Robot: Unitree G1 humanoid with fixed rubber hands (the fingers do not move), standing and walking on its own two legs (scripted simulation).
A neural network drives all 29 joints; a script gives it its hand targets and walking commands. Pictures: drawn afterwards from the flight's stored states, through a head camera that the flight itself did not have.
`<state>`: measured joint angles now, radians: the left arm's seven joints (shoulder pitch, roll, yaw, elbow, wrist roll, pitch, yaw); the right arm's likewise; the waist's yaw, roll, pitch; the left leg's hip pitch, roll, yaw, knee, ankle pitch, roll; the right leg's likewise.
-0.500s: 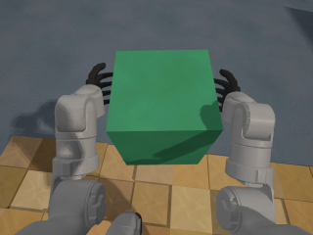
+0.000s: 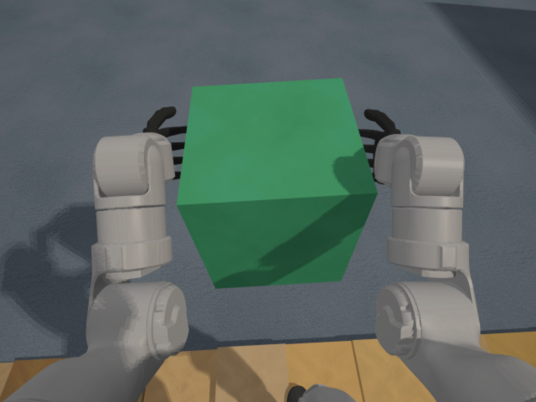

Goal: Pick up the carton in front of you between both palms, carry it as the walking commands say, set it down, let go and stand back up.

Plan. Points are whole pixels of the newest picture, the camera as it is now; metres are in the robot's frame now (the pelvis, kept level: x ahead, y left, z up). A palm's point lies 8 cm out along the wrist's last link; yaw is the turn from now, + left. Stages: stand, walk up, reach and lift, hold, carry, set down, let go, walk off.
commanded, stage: carry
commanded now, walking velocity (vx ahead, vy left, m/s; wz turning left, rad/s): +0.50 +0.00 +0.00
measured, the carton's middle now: (273, 192) +0.39 -0.01 +0.08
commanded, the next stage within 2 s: none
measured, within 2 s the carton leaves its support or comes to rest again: neither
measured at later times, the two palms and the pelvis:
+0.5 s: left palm (200, 62) +0.70 +0.13 +0.12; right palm (348, 62) +0.69 -0.17 +0.12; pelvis +0.33 -0.03 +0.01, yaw +0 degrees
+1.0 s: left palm out of the picture +1.03 +0.07 +0.12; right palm out of the picture +1.05 -0.22 +0.12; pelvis +0.65 -0.09 -0.04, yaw -1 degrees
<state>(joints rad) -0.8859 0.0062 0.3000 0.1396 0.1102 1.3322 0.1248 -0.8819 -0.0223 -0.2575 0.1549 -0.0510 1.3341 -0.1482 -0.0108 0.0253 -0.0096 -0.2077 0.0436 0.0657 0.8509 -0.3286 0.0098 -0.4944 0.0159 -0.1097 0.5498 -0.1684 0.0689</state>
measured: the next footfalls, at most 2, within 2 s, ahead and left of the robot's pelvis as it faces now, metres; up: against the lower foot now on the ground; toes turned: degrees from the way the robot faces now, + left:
left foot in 0.38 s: +0.40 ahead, +0.06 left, -0.01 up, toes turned +3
right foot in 0.76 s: +0.70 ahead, -0.14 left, -0.05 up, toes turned -4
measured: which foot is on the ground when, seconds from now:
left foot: up 0.00-0.36, down 0.38-0.76, up 0.78-1.00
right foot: down 0.00-0.42, up 0.44-0.74, down 0.76-1.00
